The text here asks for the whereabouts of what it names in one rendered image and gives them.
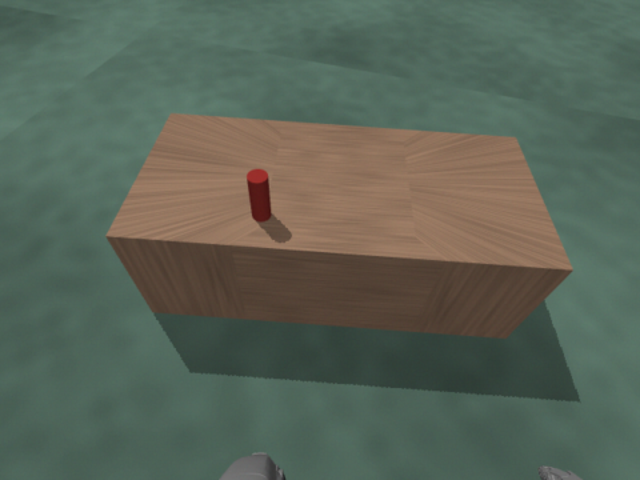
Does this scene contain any can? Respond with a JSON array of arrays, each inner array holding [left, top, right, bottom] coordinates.
[[247, 169, 271, 222]]

